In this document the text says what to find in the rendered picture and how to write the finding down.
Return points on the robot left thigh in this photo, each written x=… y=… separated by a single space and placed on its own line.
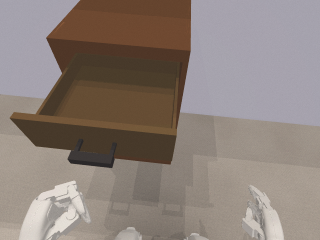
x=129 y=234

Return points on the handle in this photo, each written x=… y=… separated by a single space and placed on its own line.
x=92 y=159

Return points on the cabinet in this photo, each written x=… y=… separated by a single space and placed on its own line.
x=143 y=29

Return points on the left robot hand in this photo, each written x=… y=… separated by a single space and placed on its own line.
x=43 y=213

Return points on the drawer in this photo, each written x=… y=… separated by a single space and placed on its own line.
x=106 y=99

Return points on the right robot hand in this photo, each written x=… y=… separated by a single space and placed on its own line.
x=266 y=224

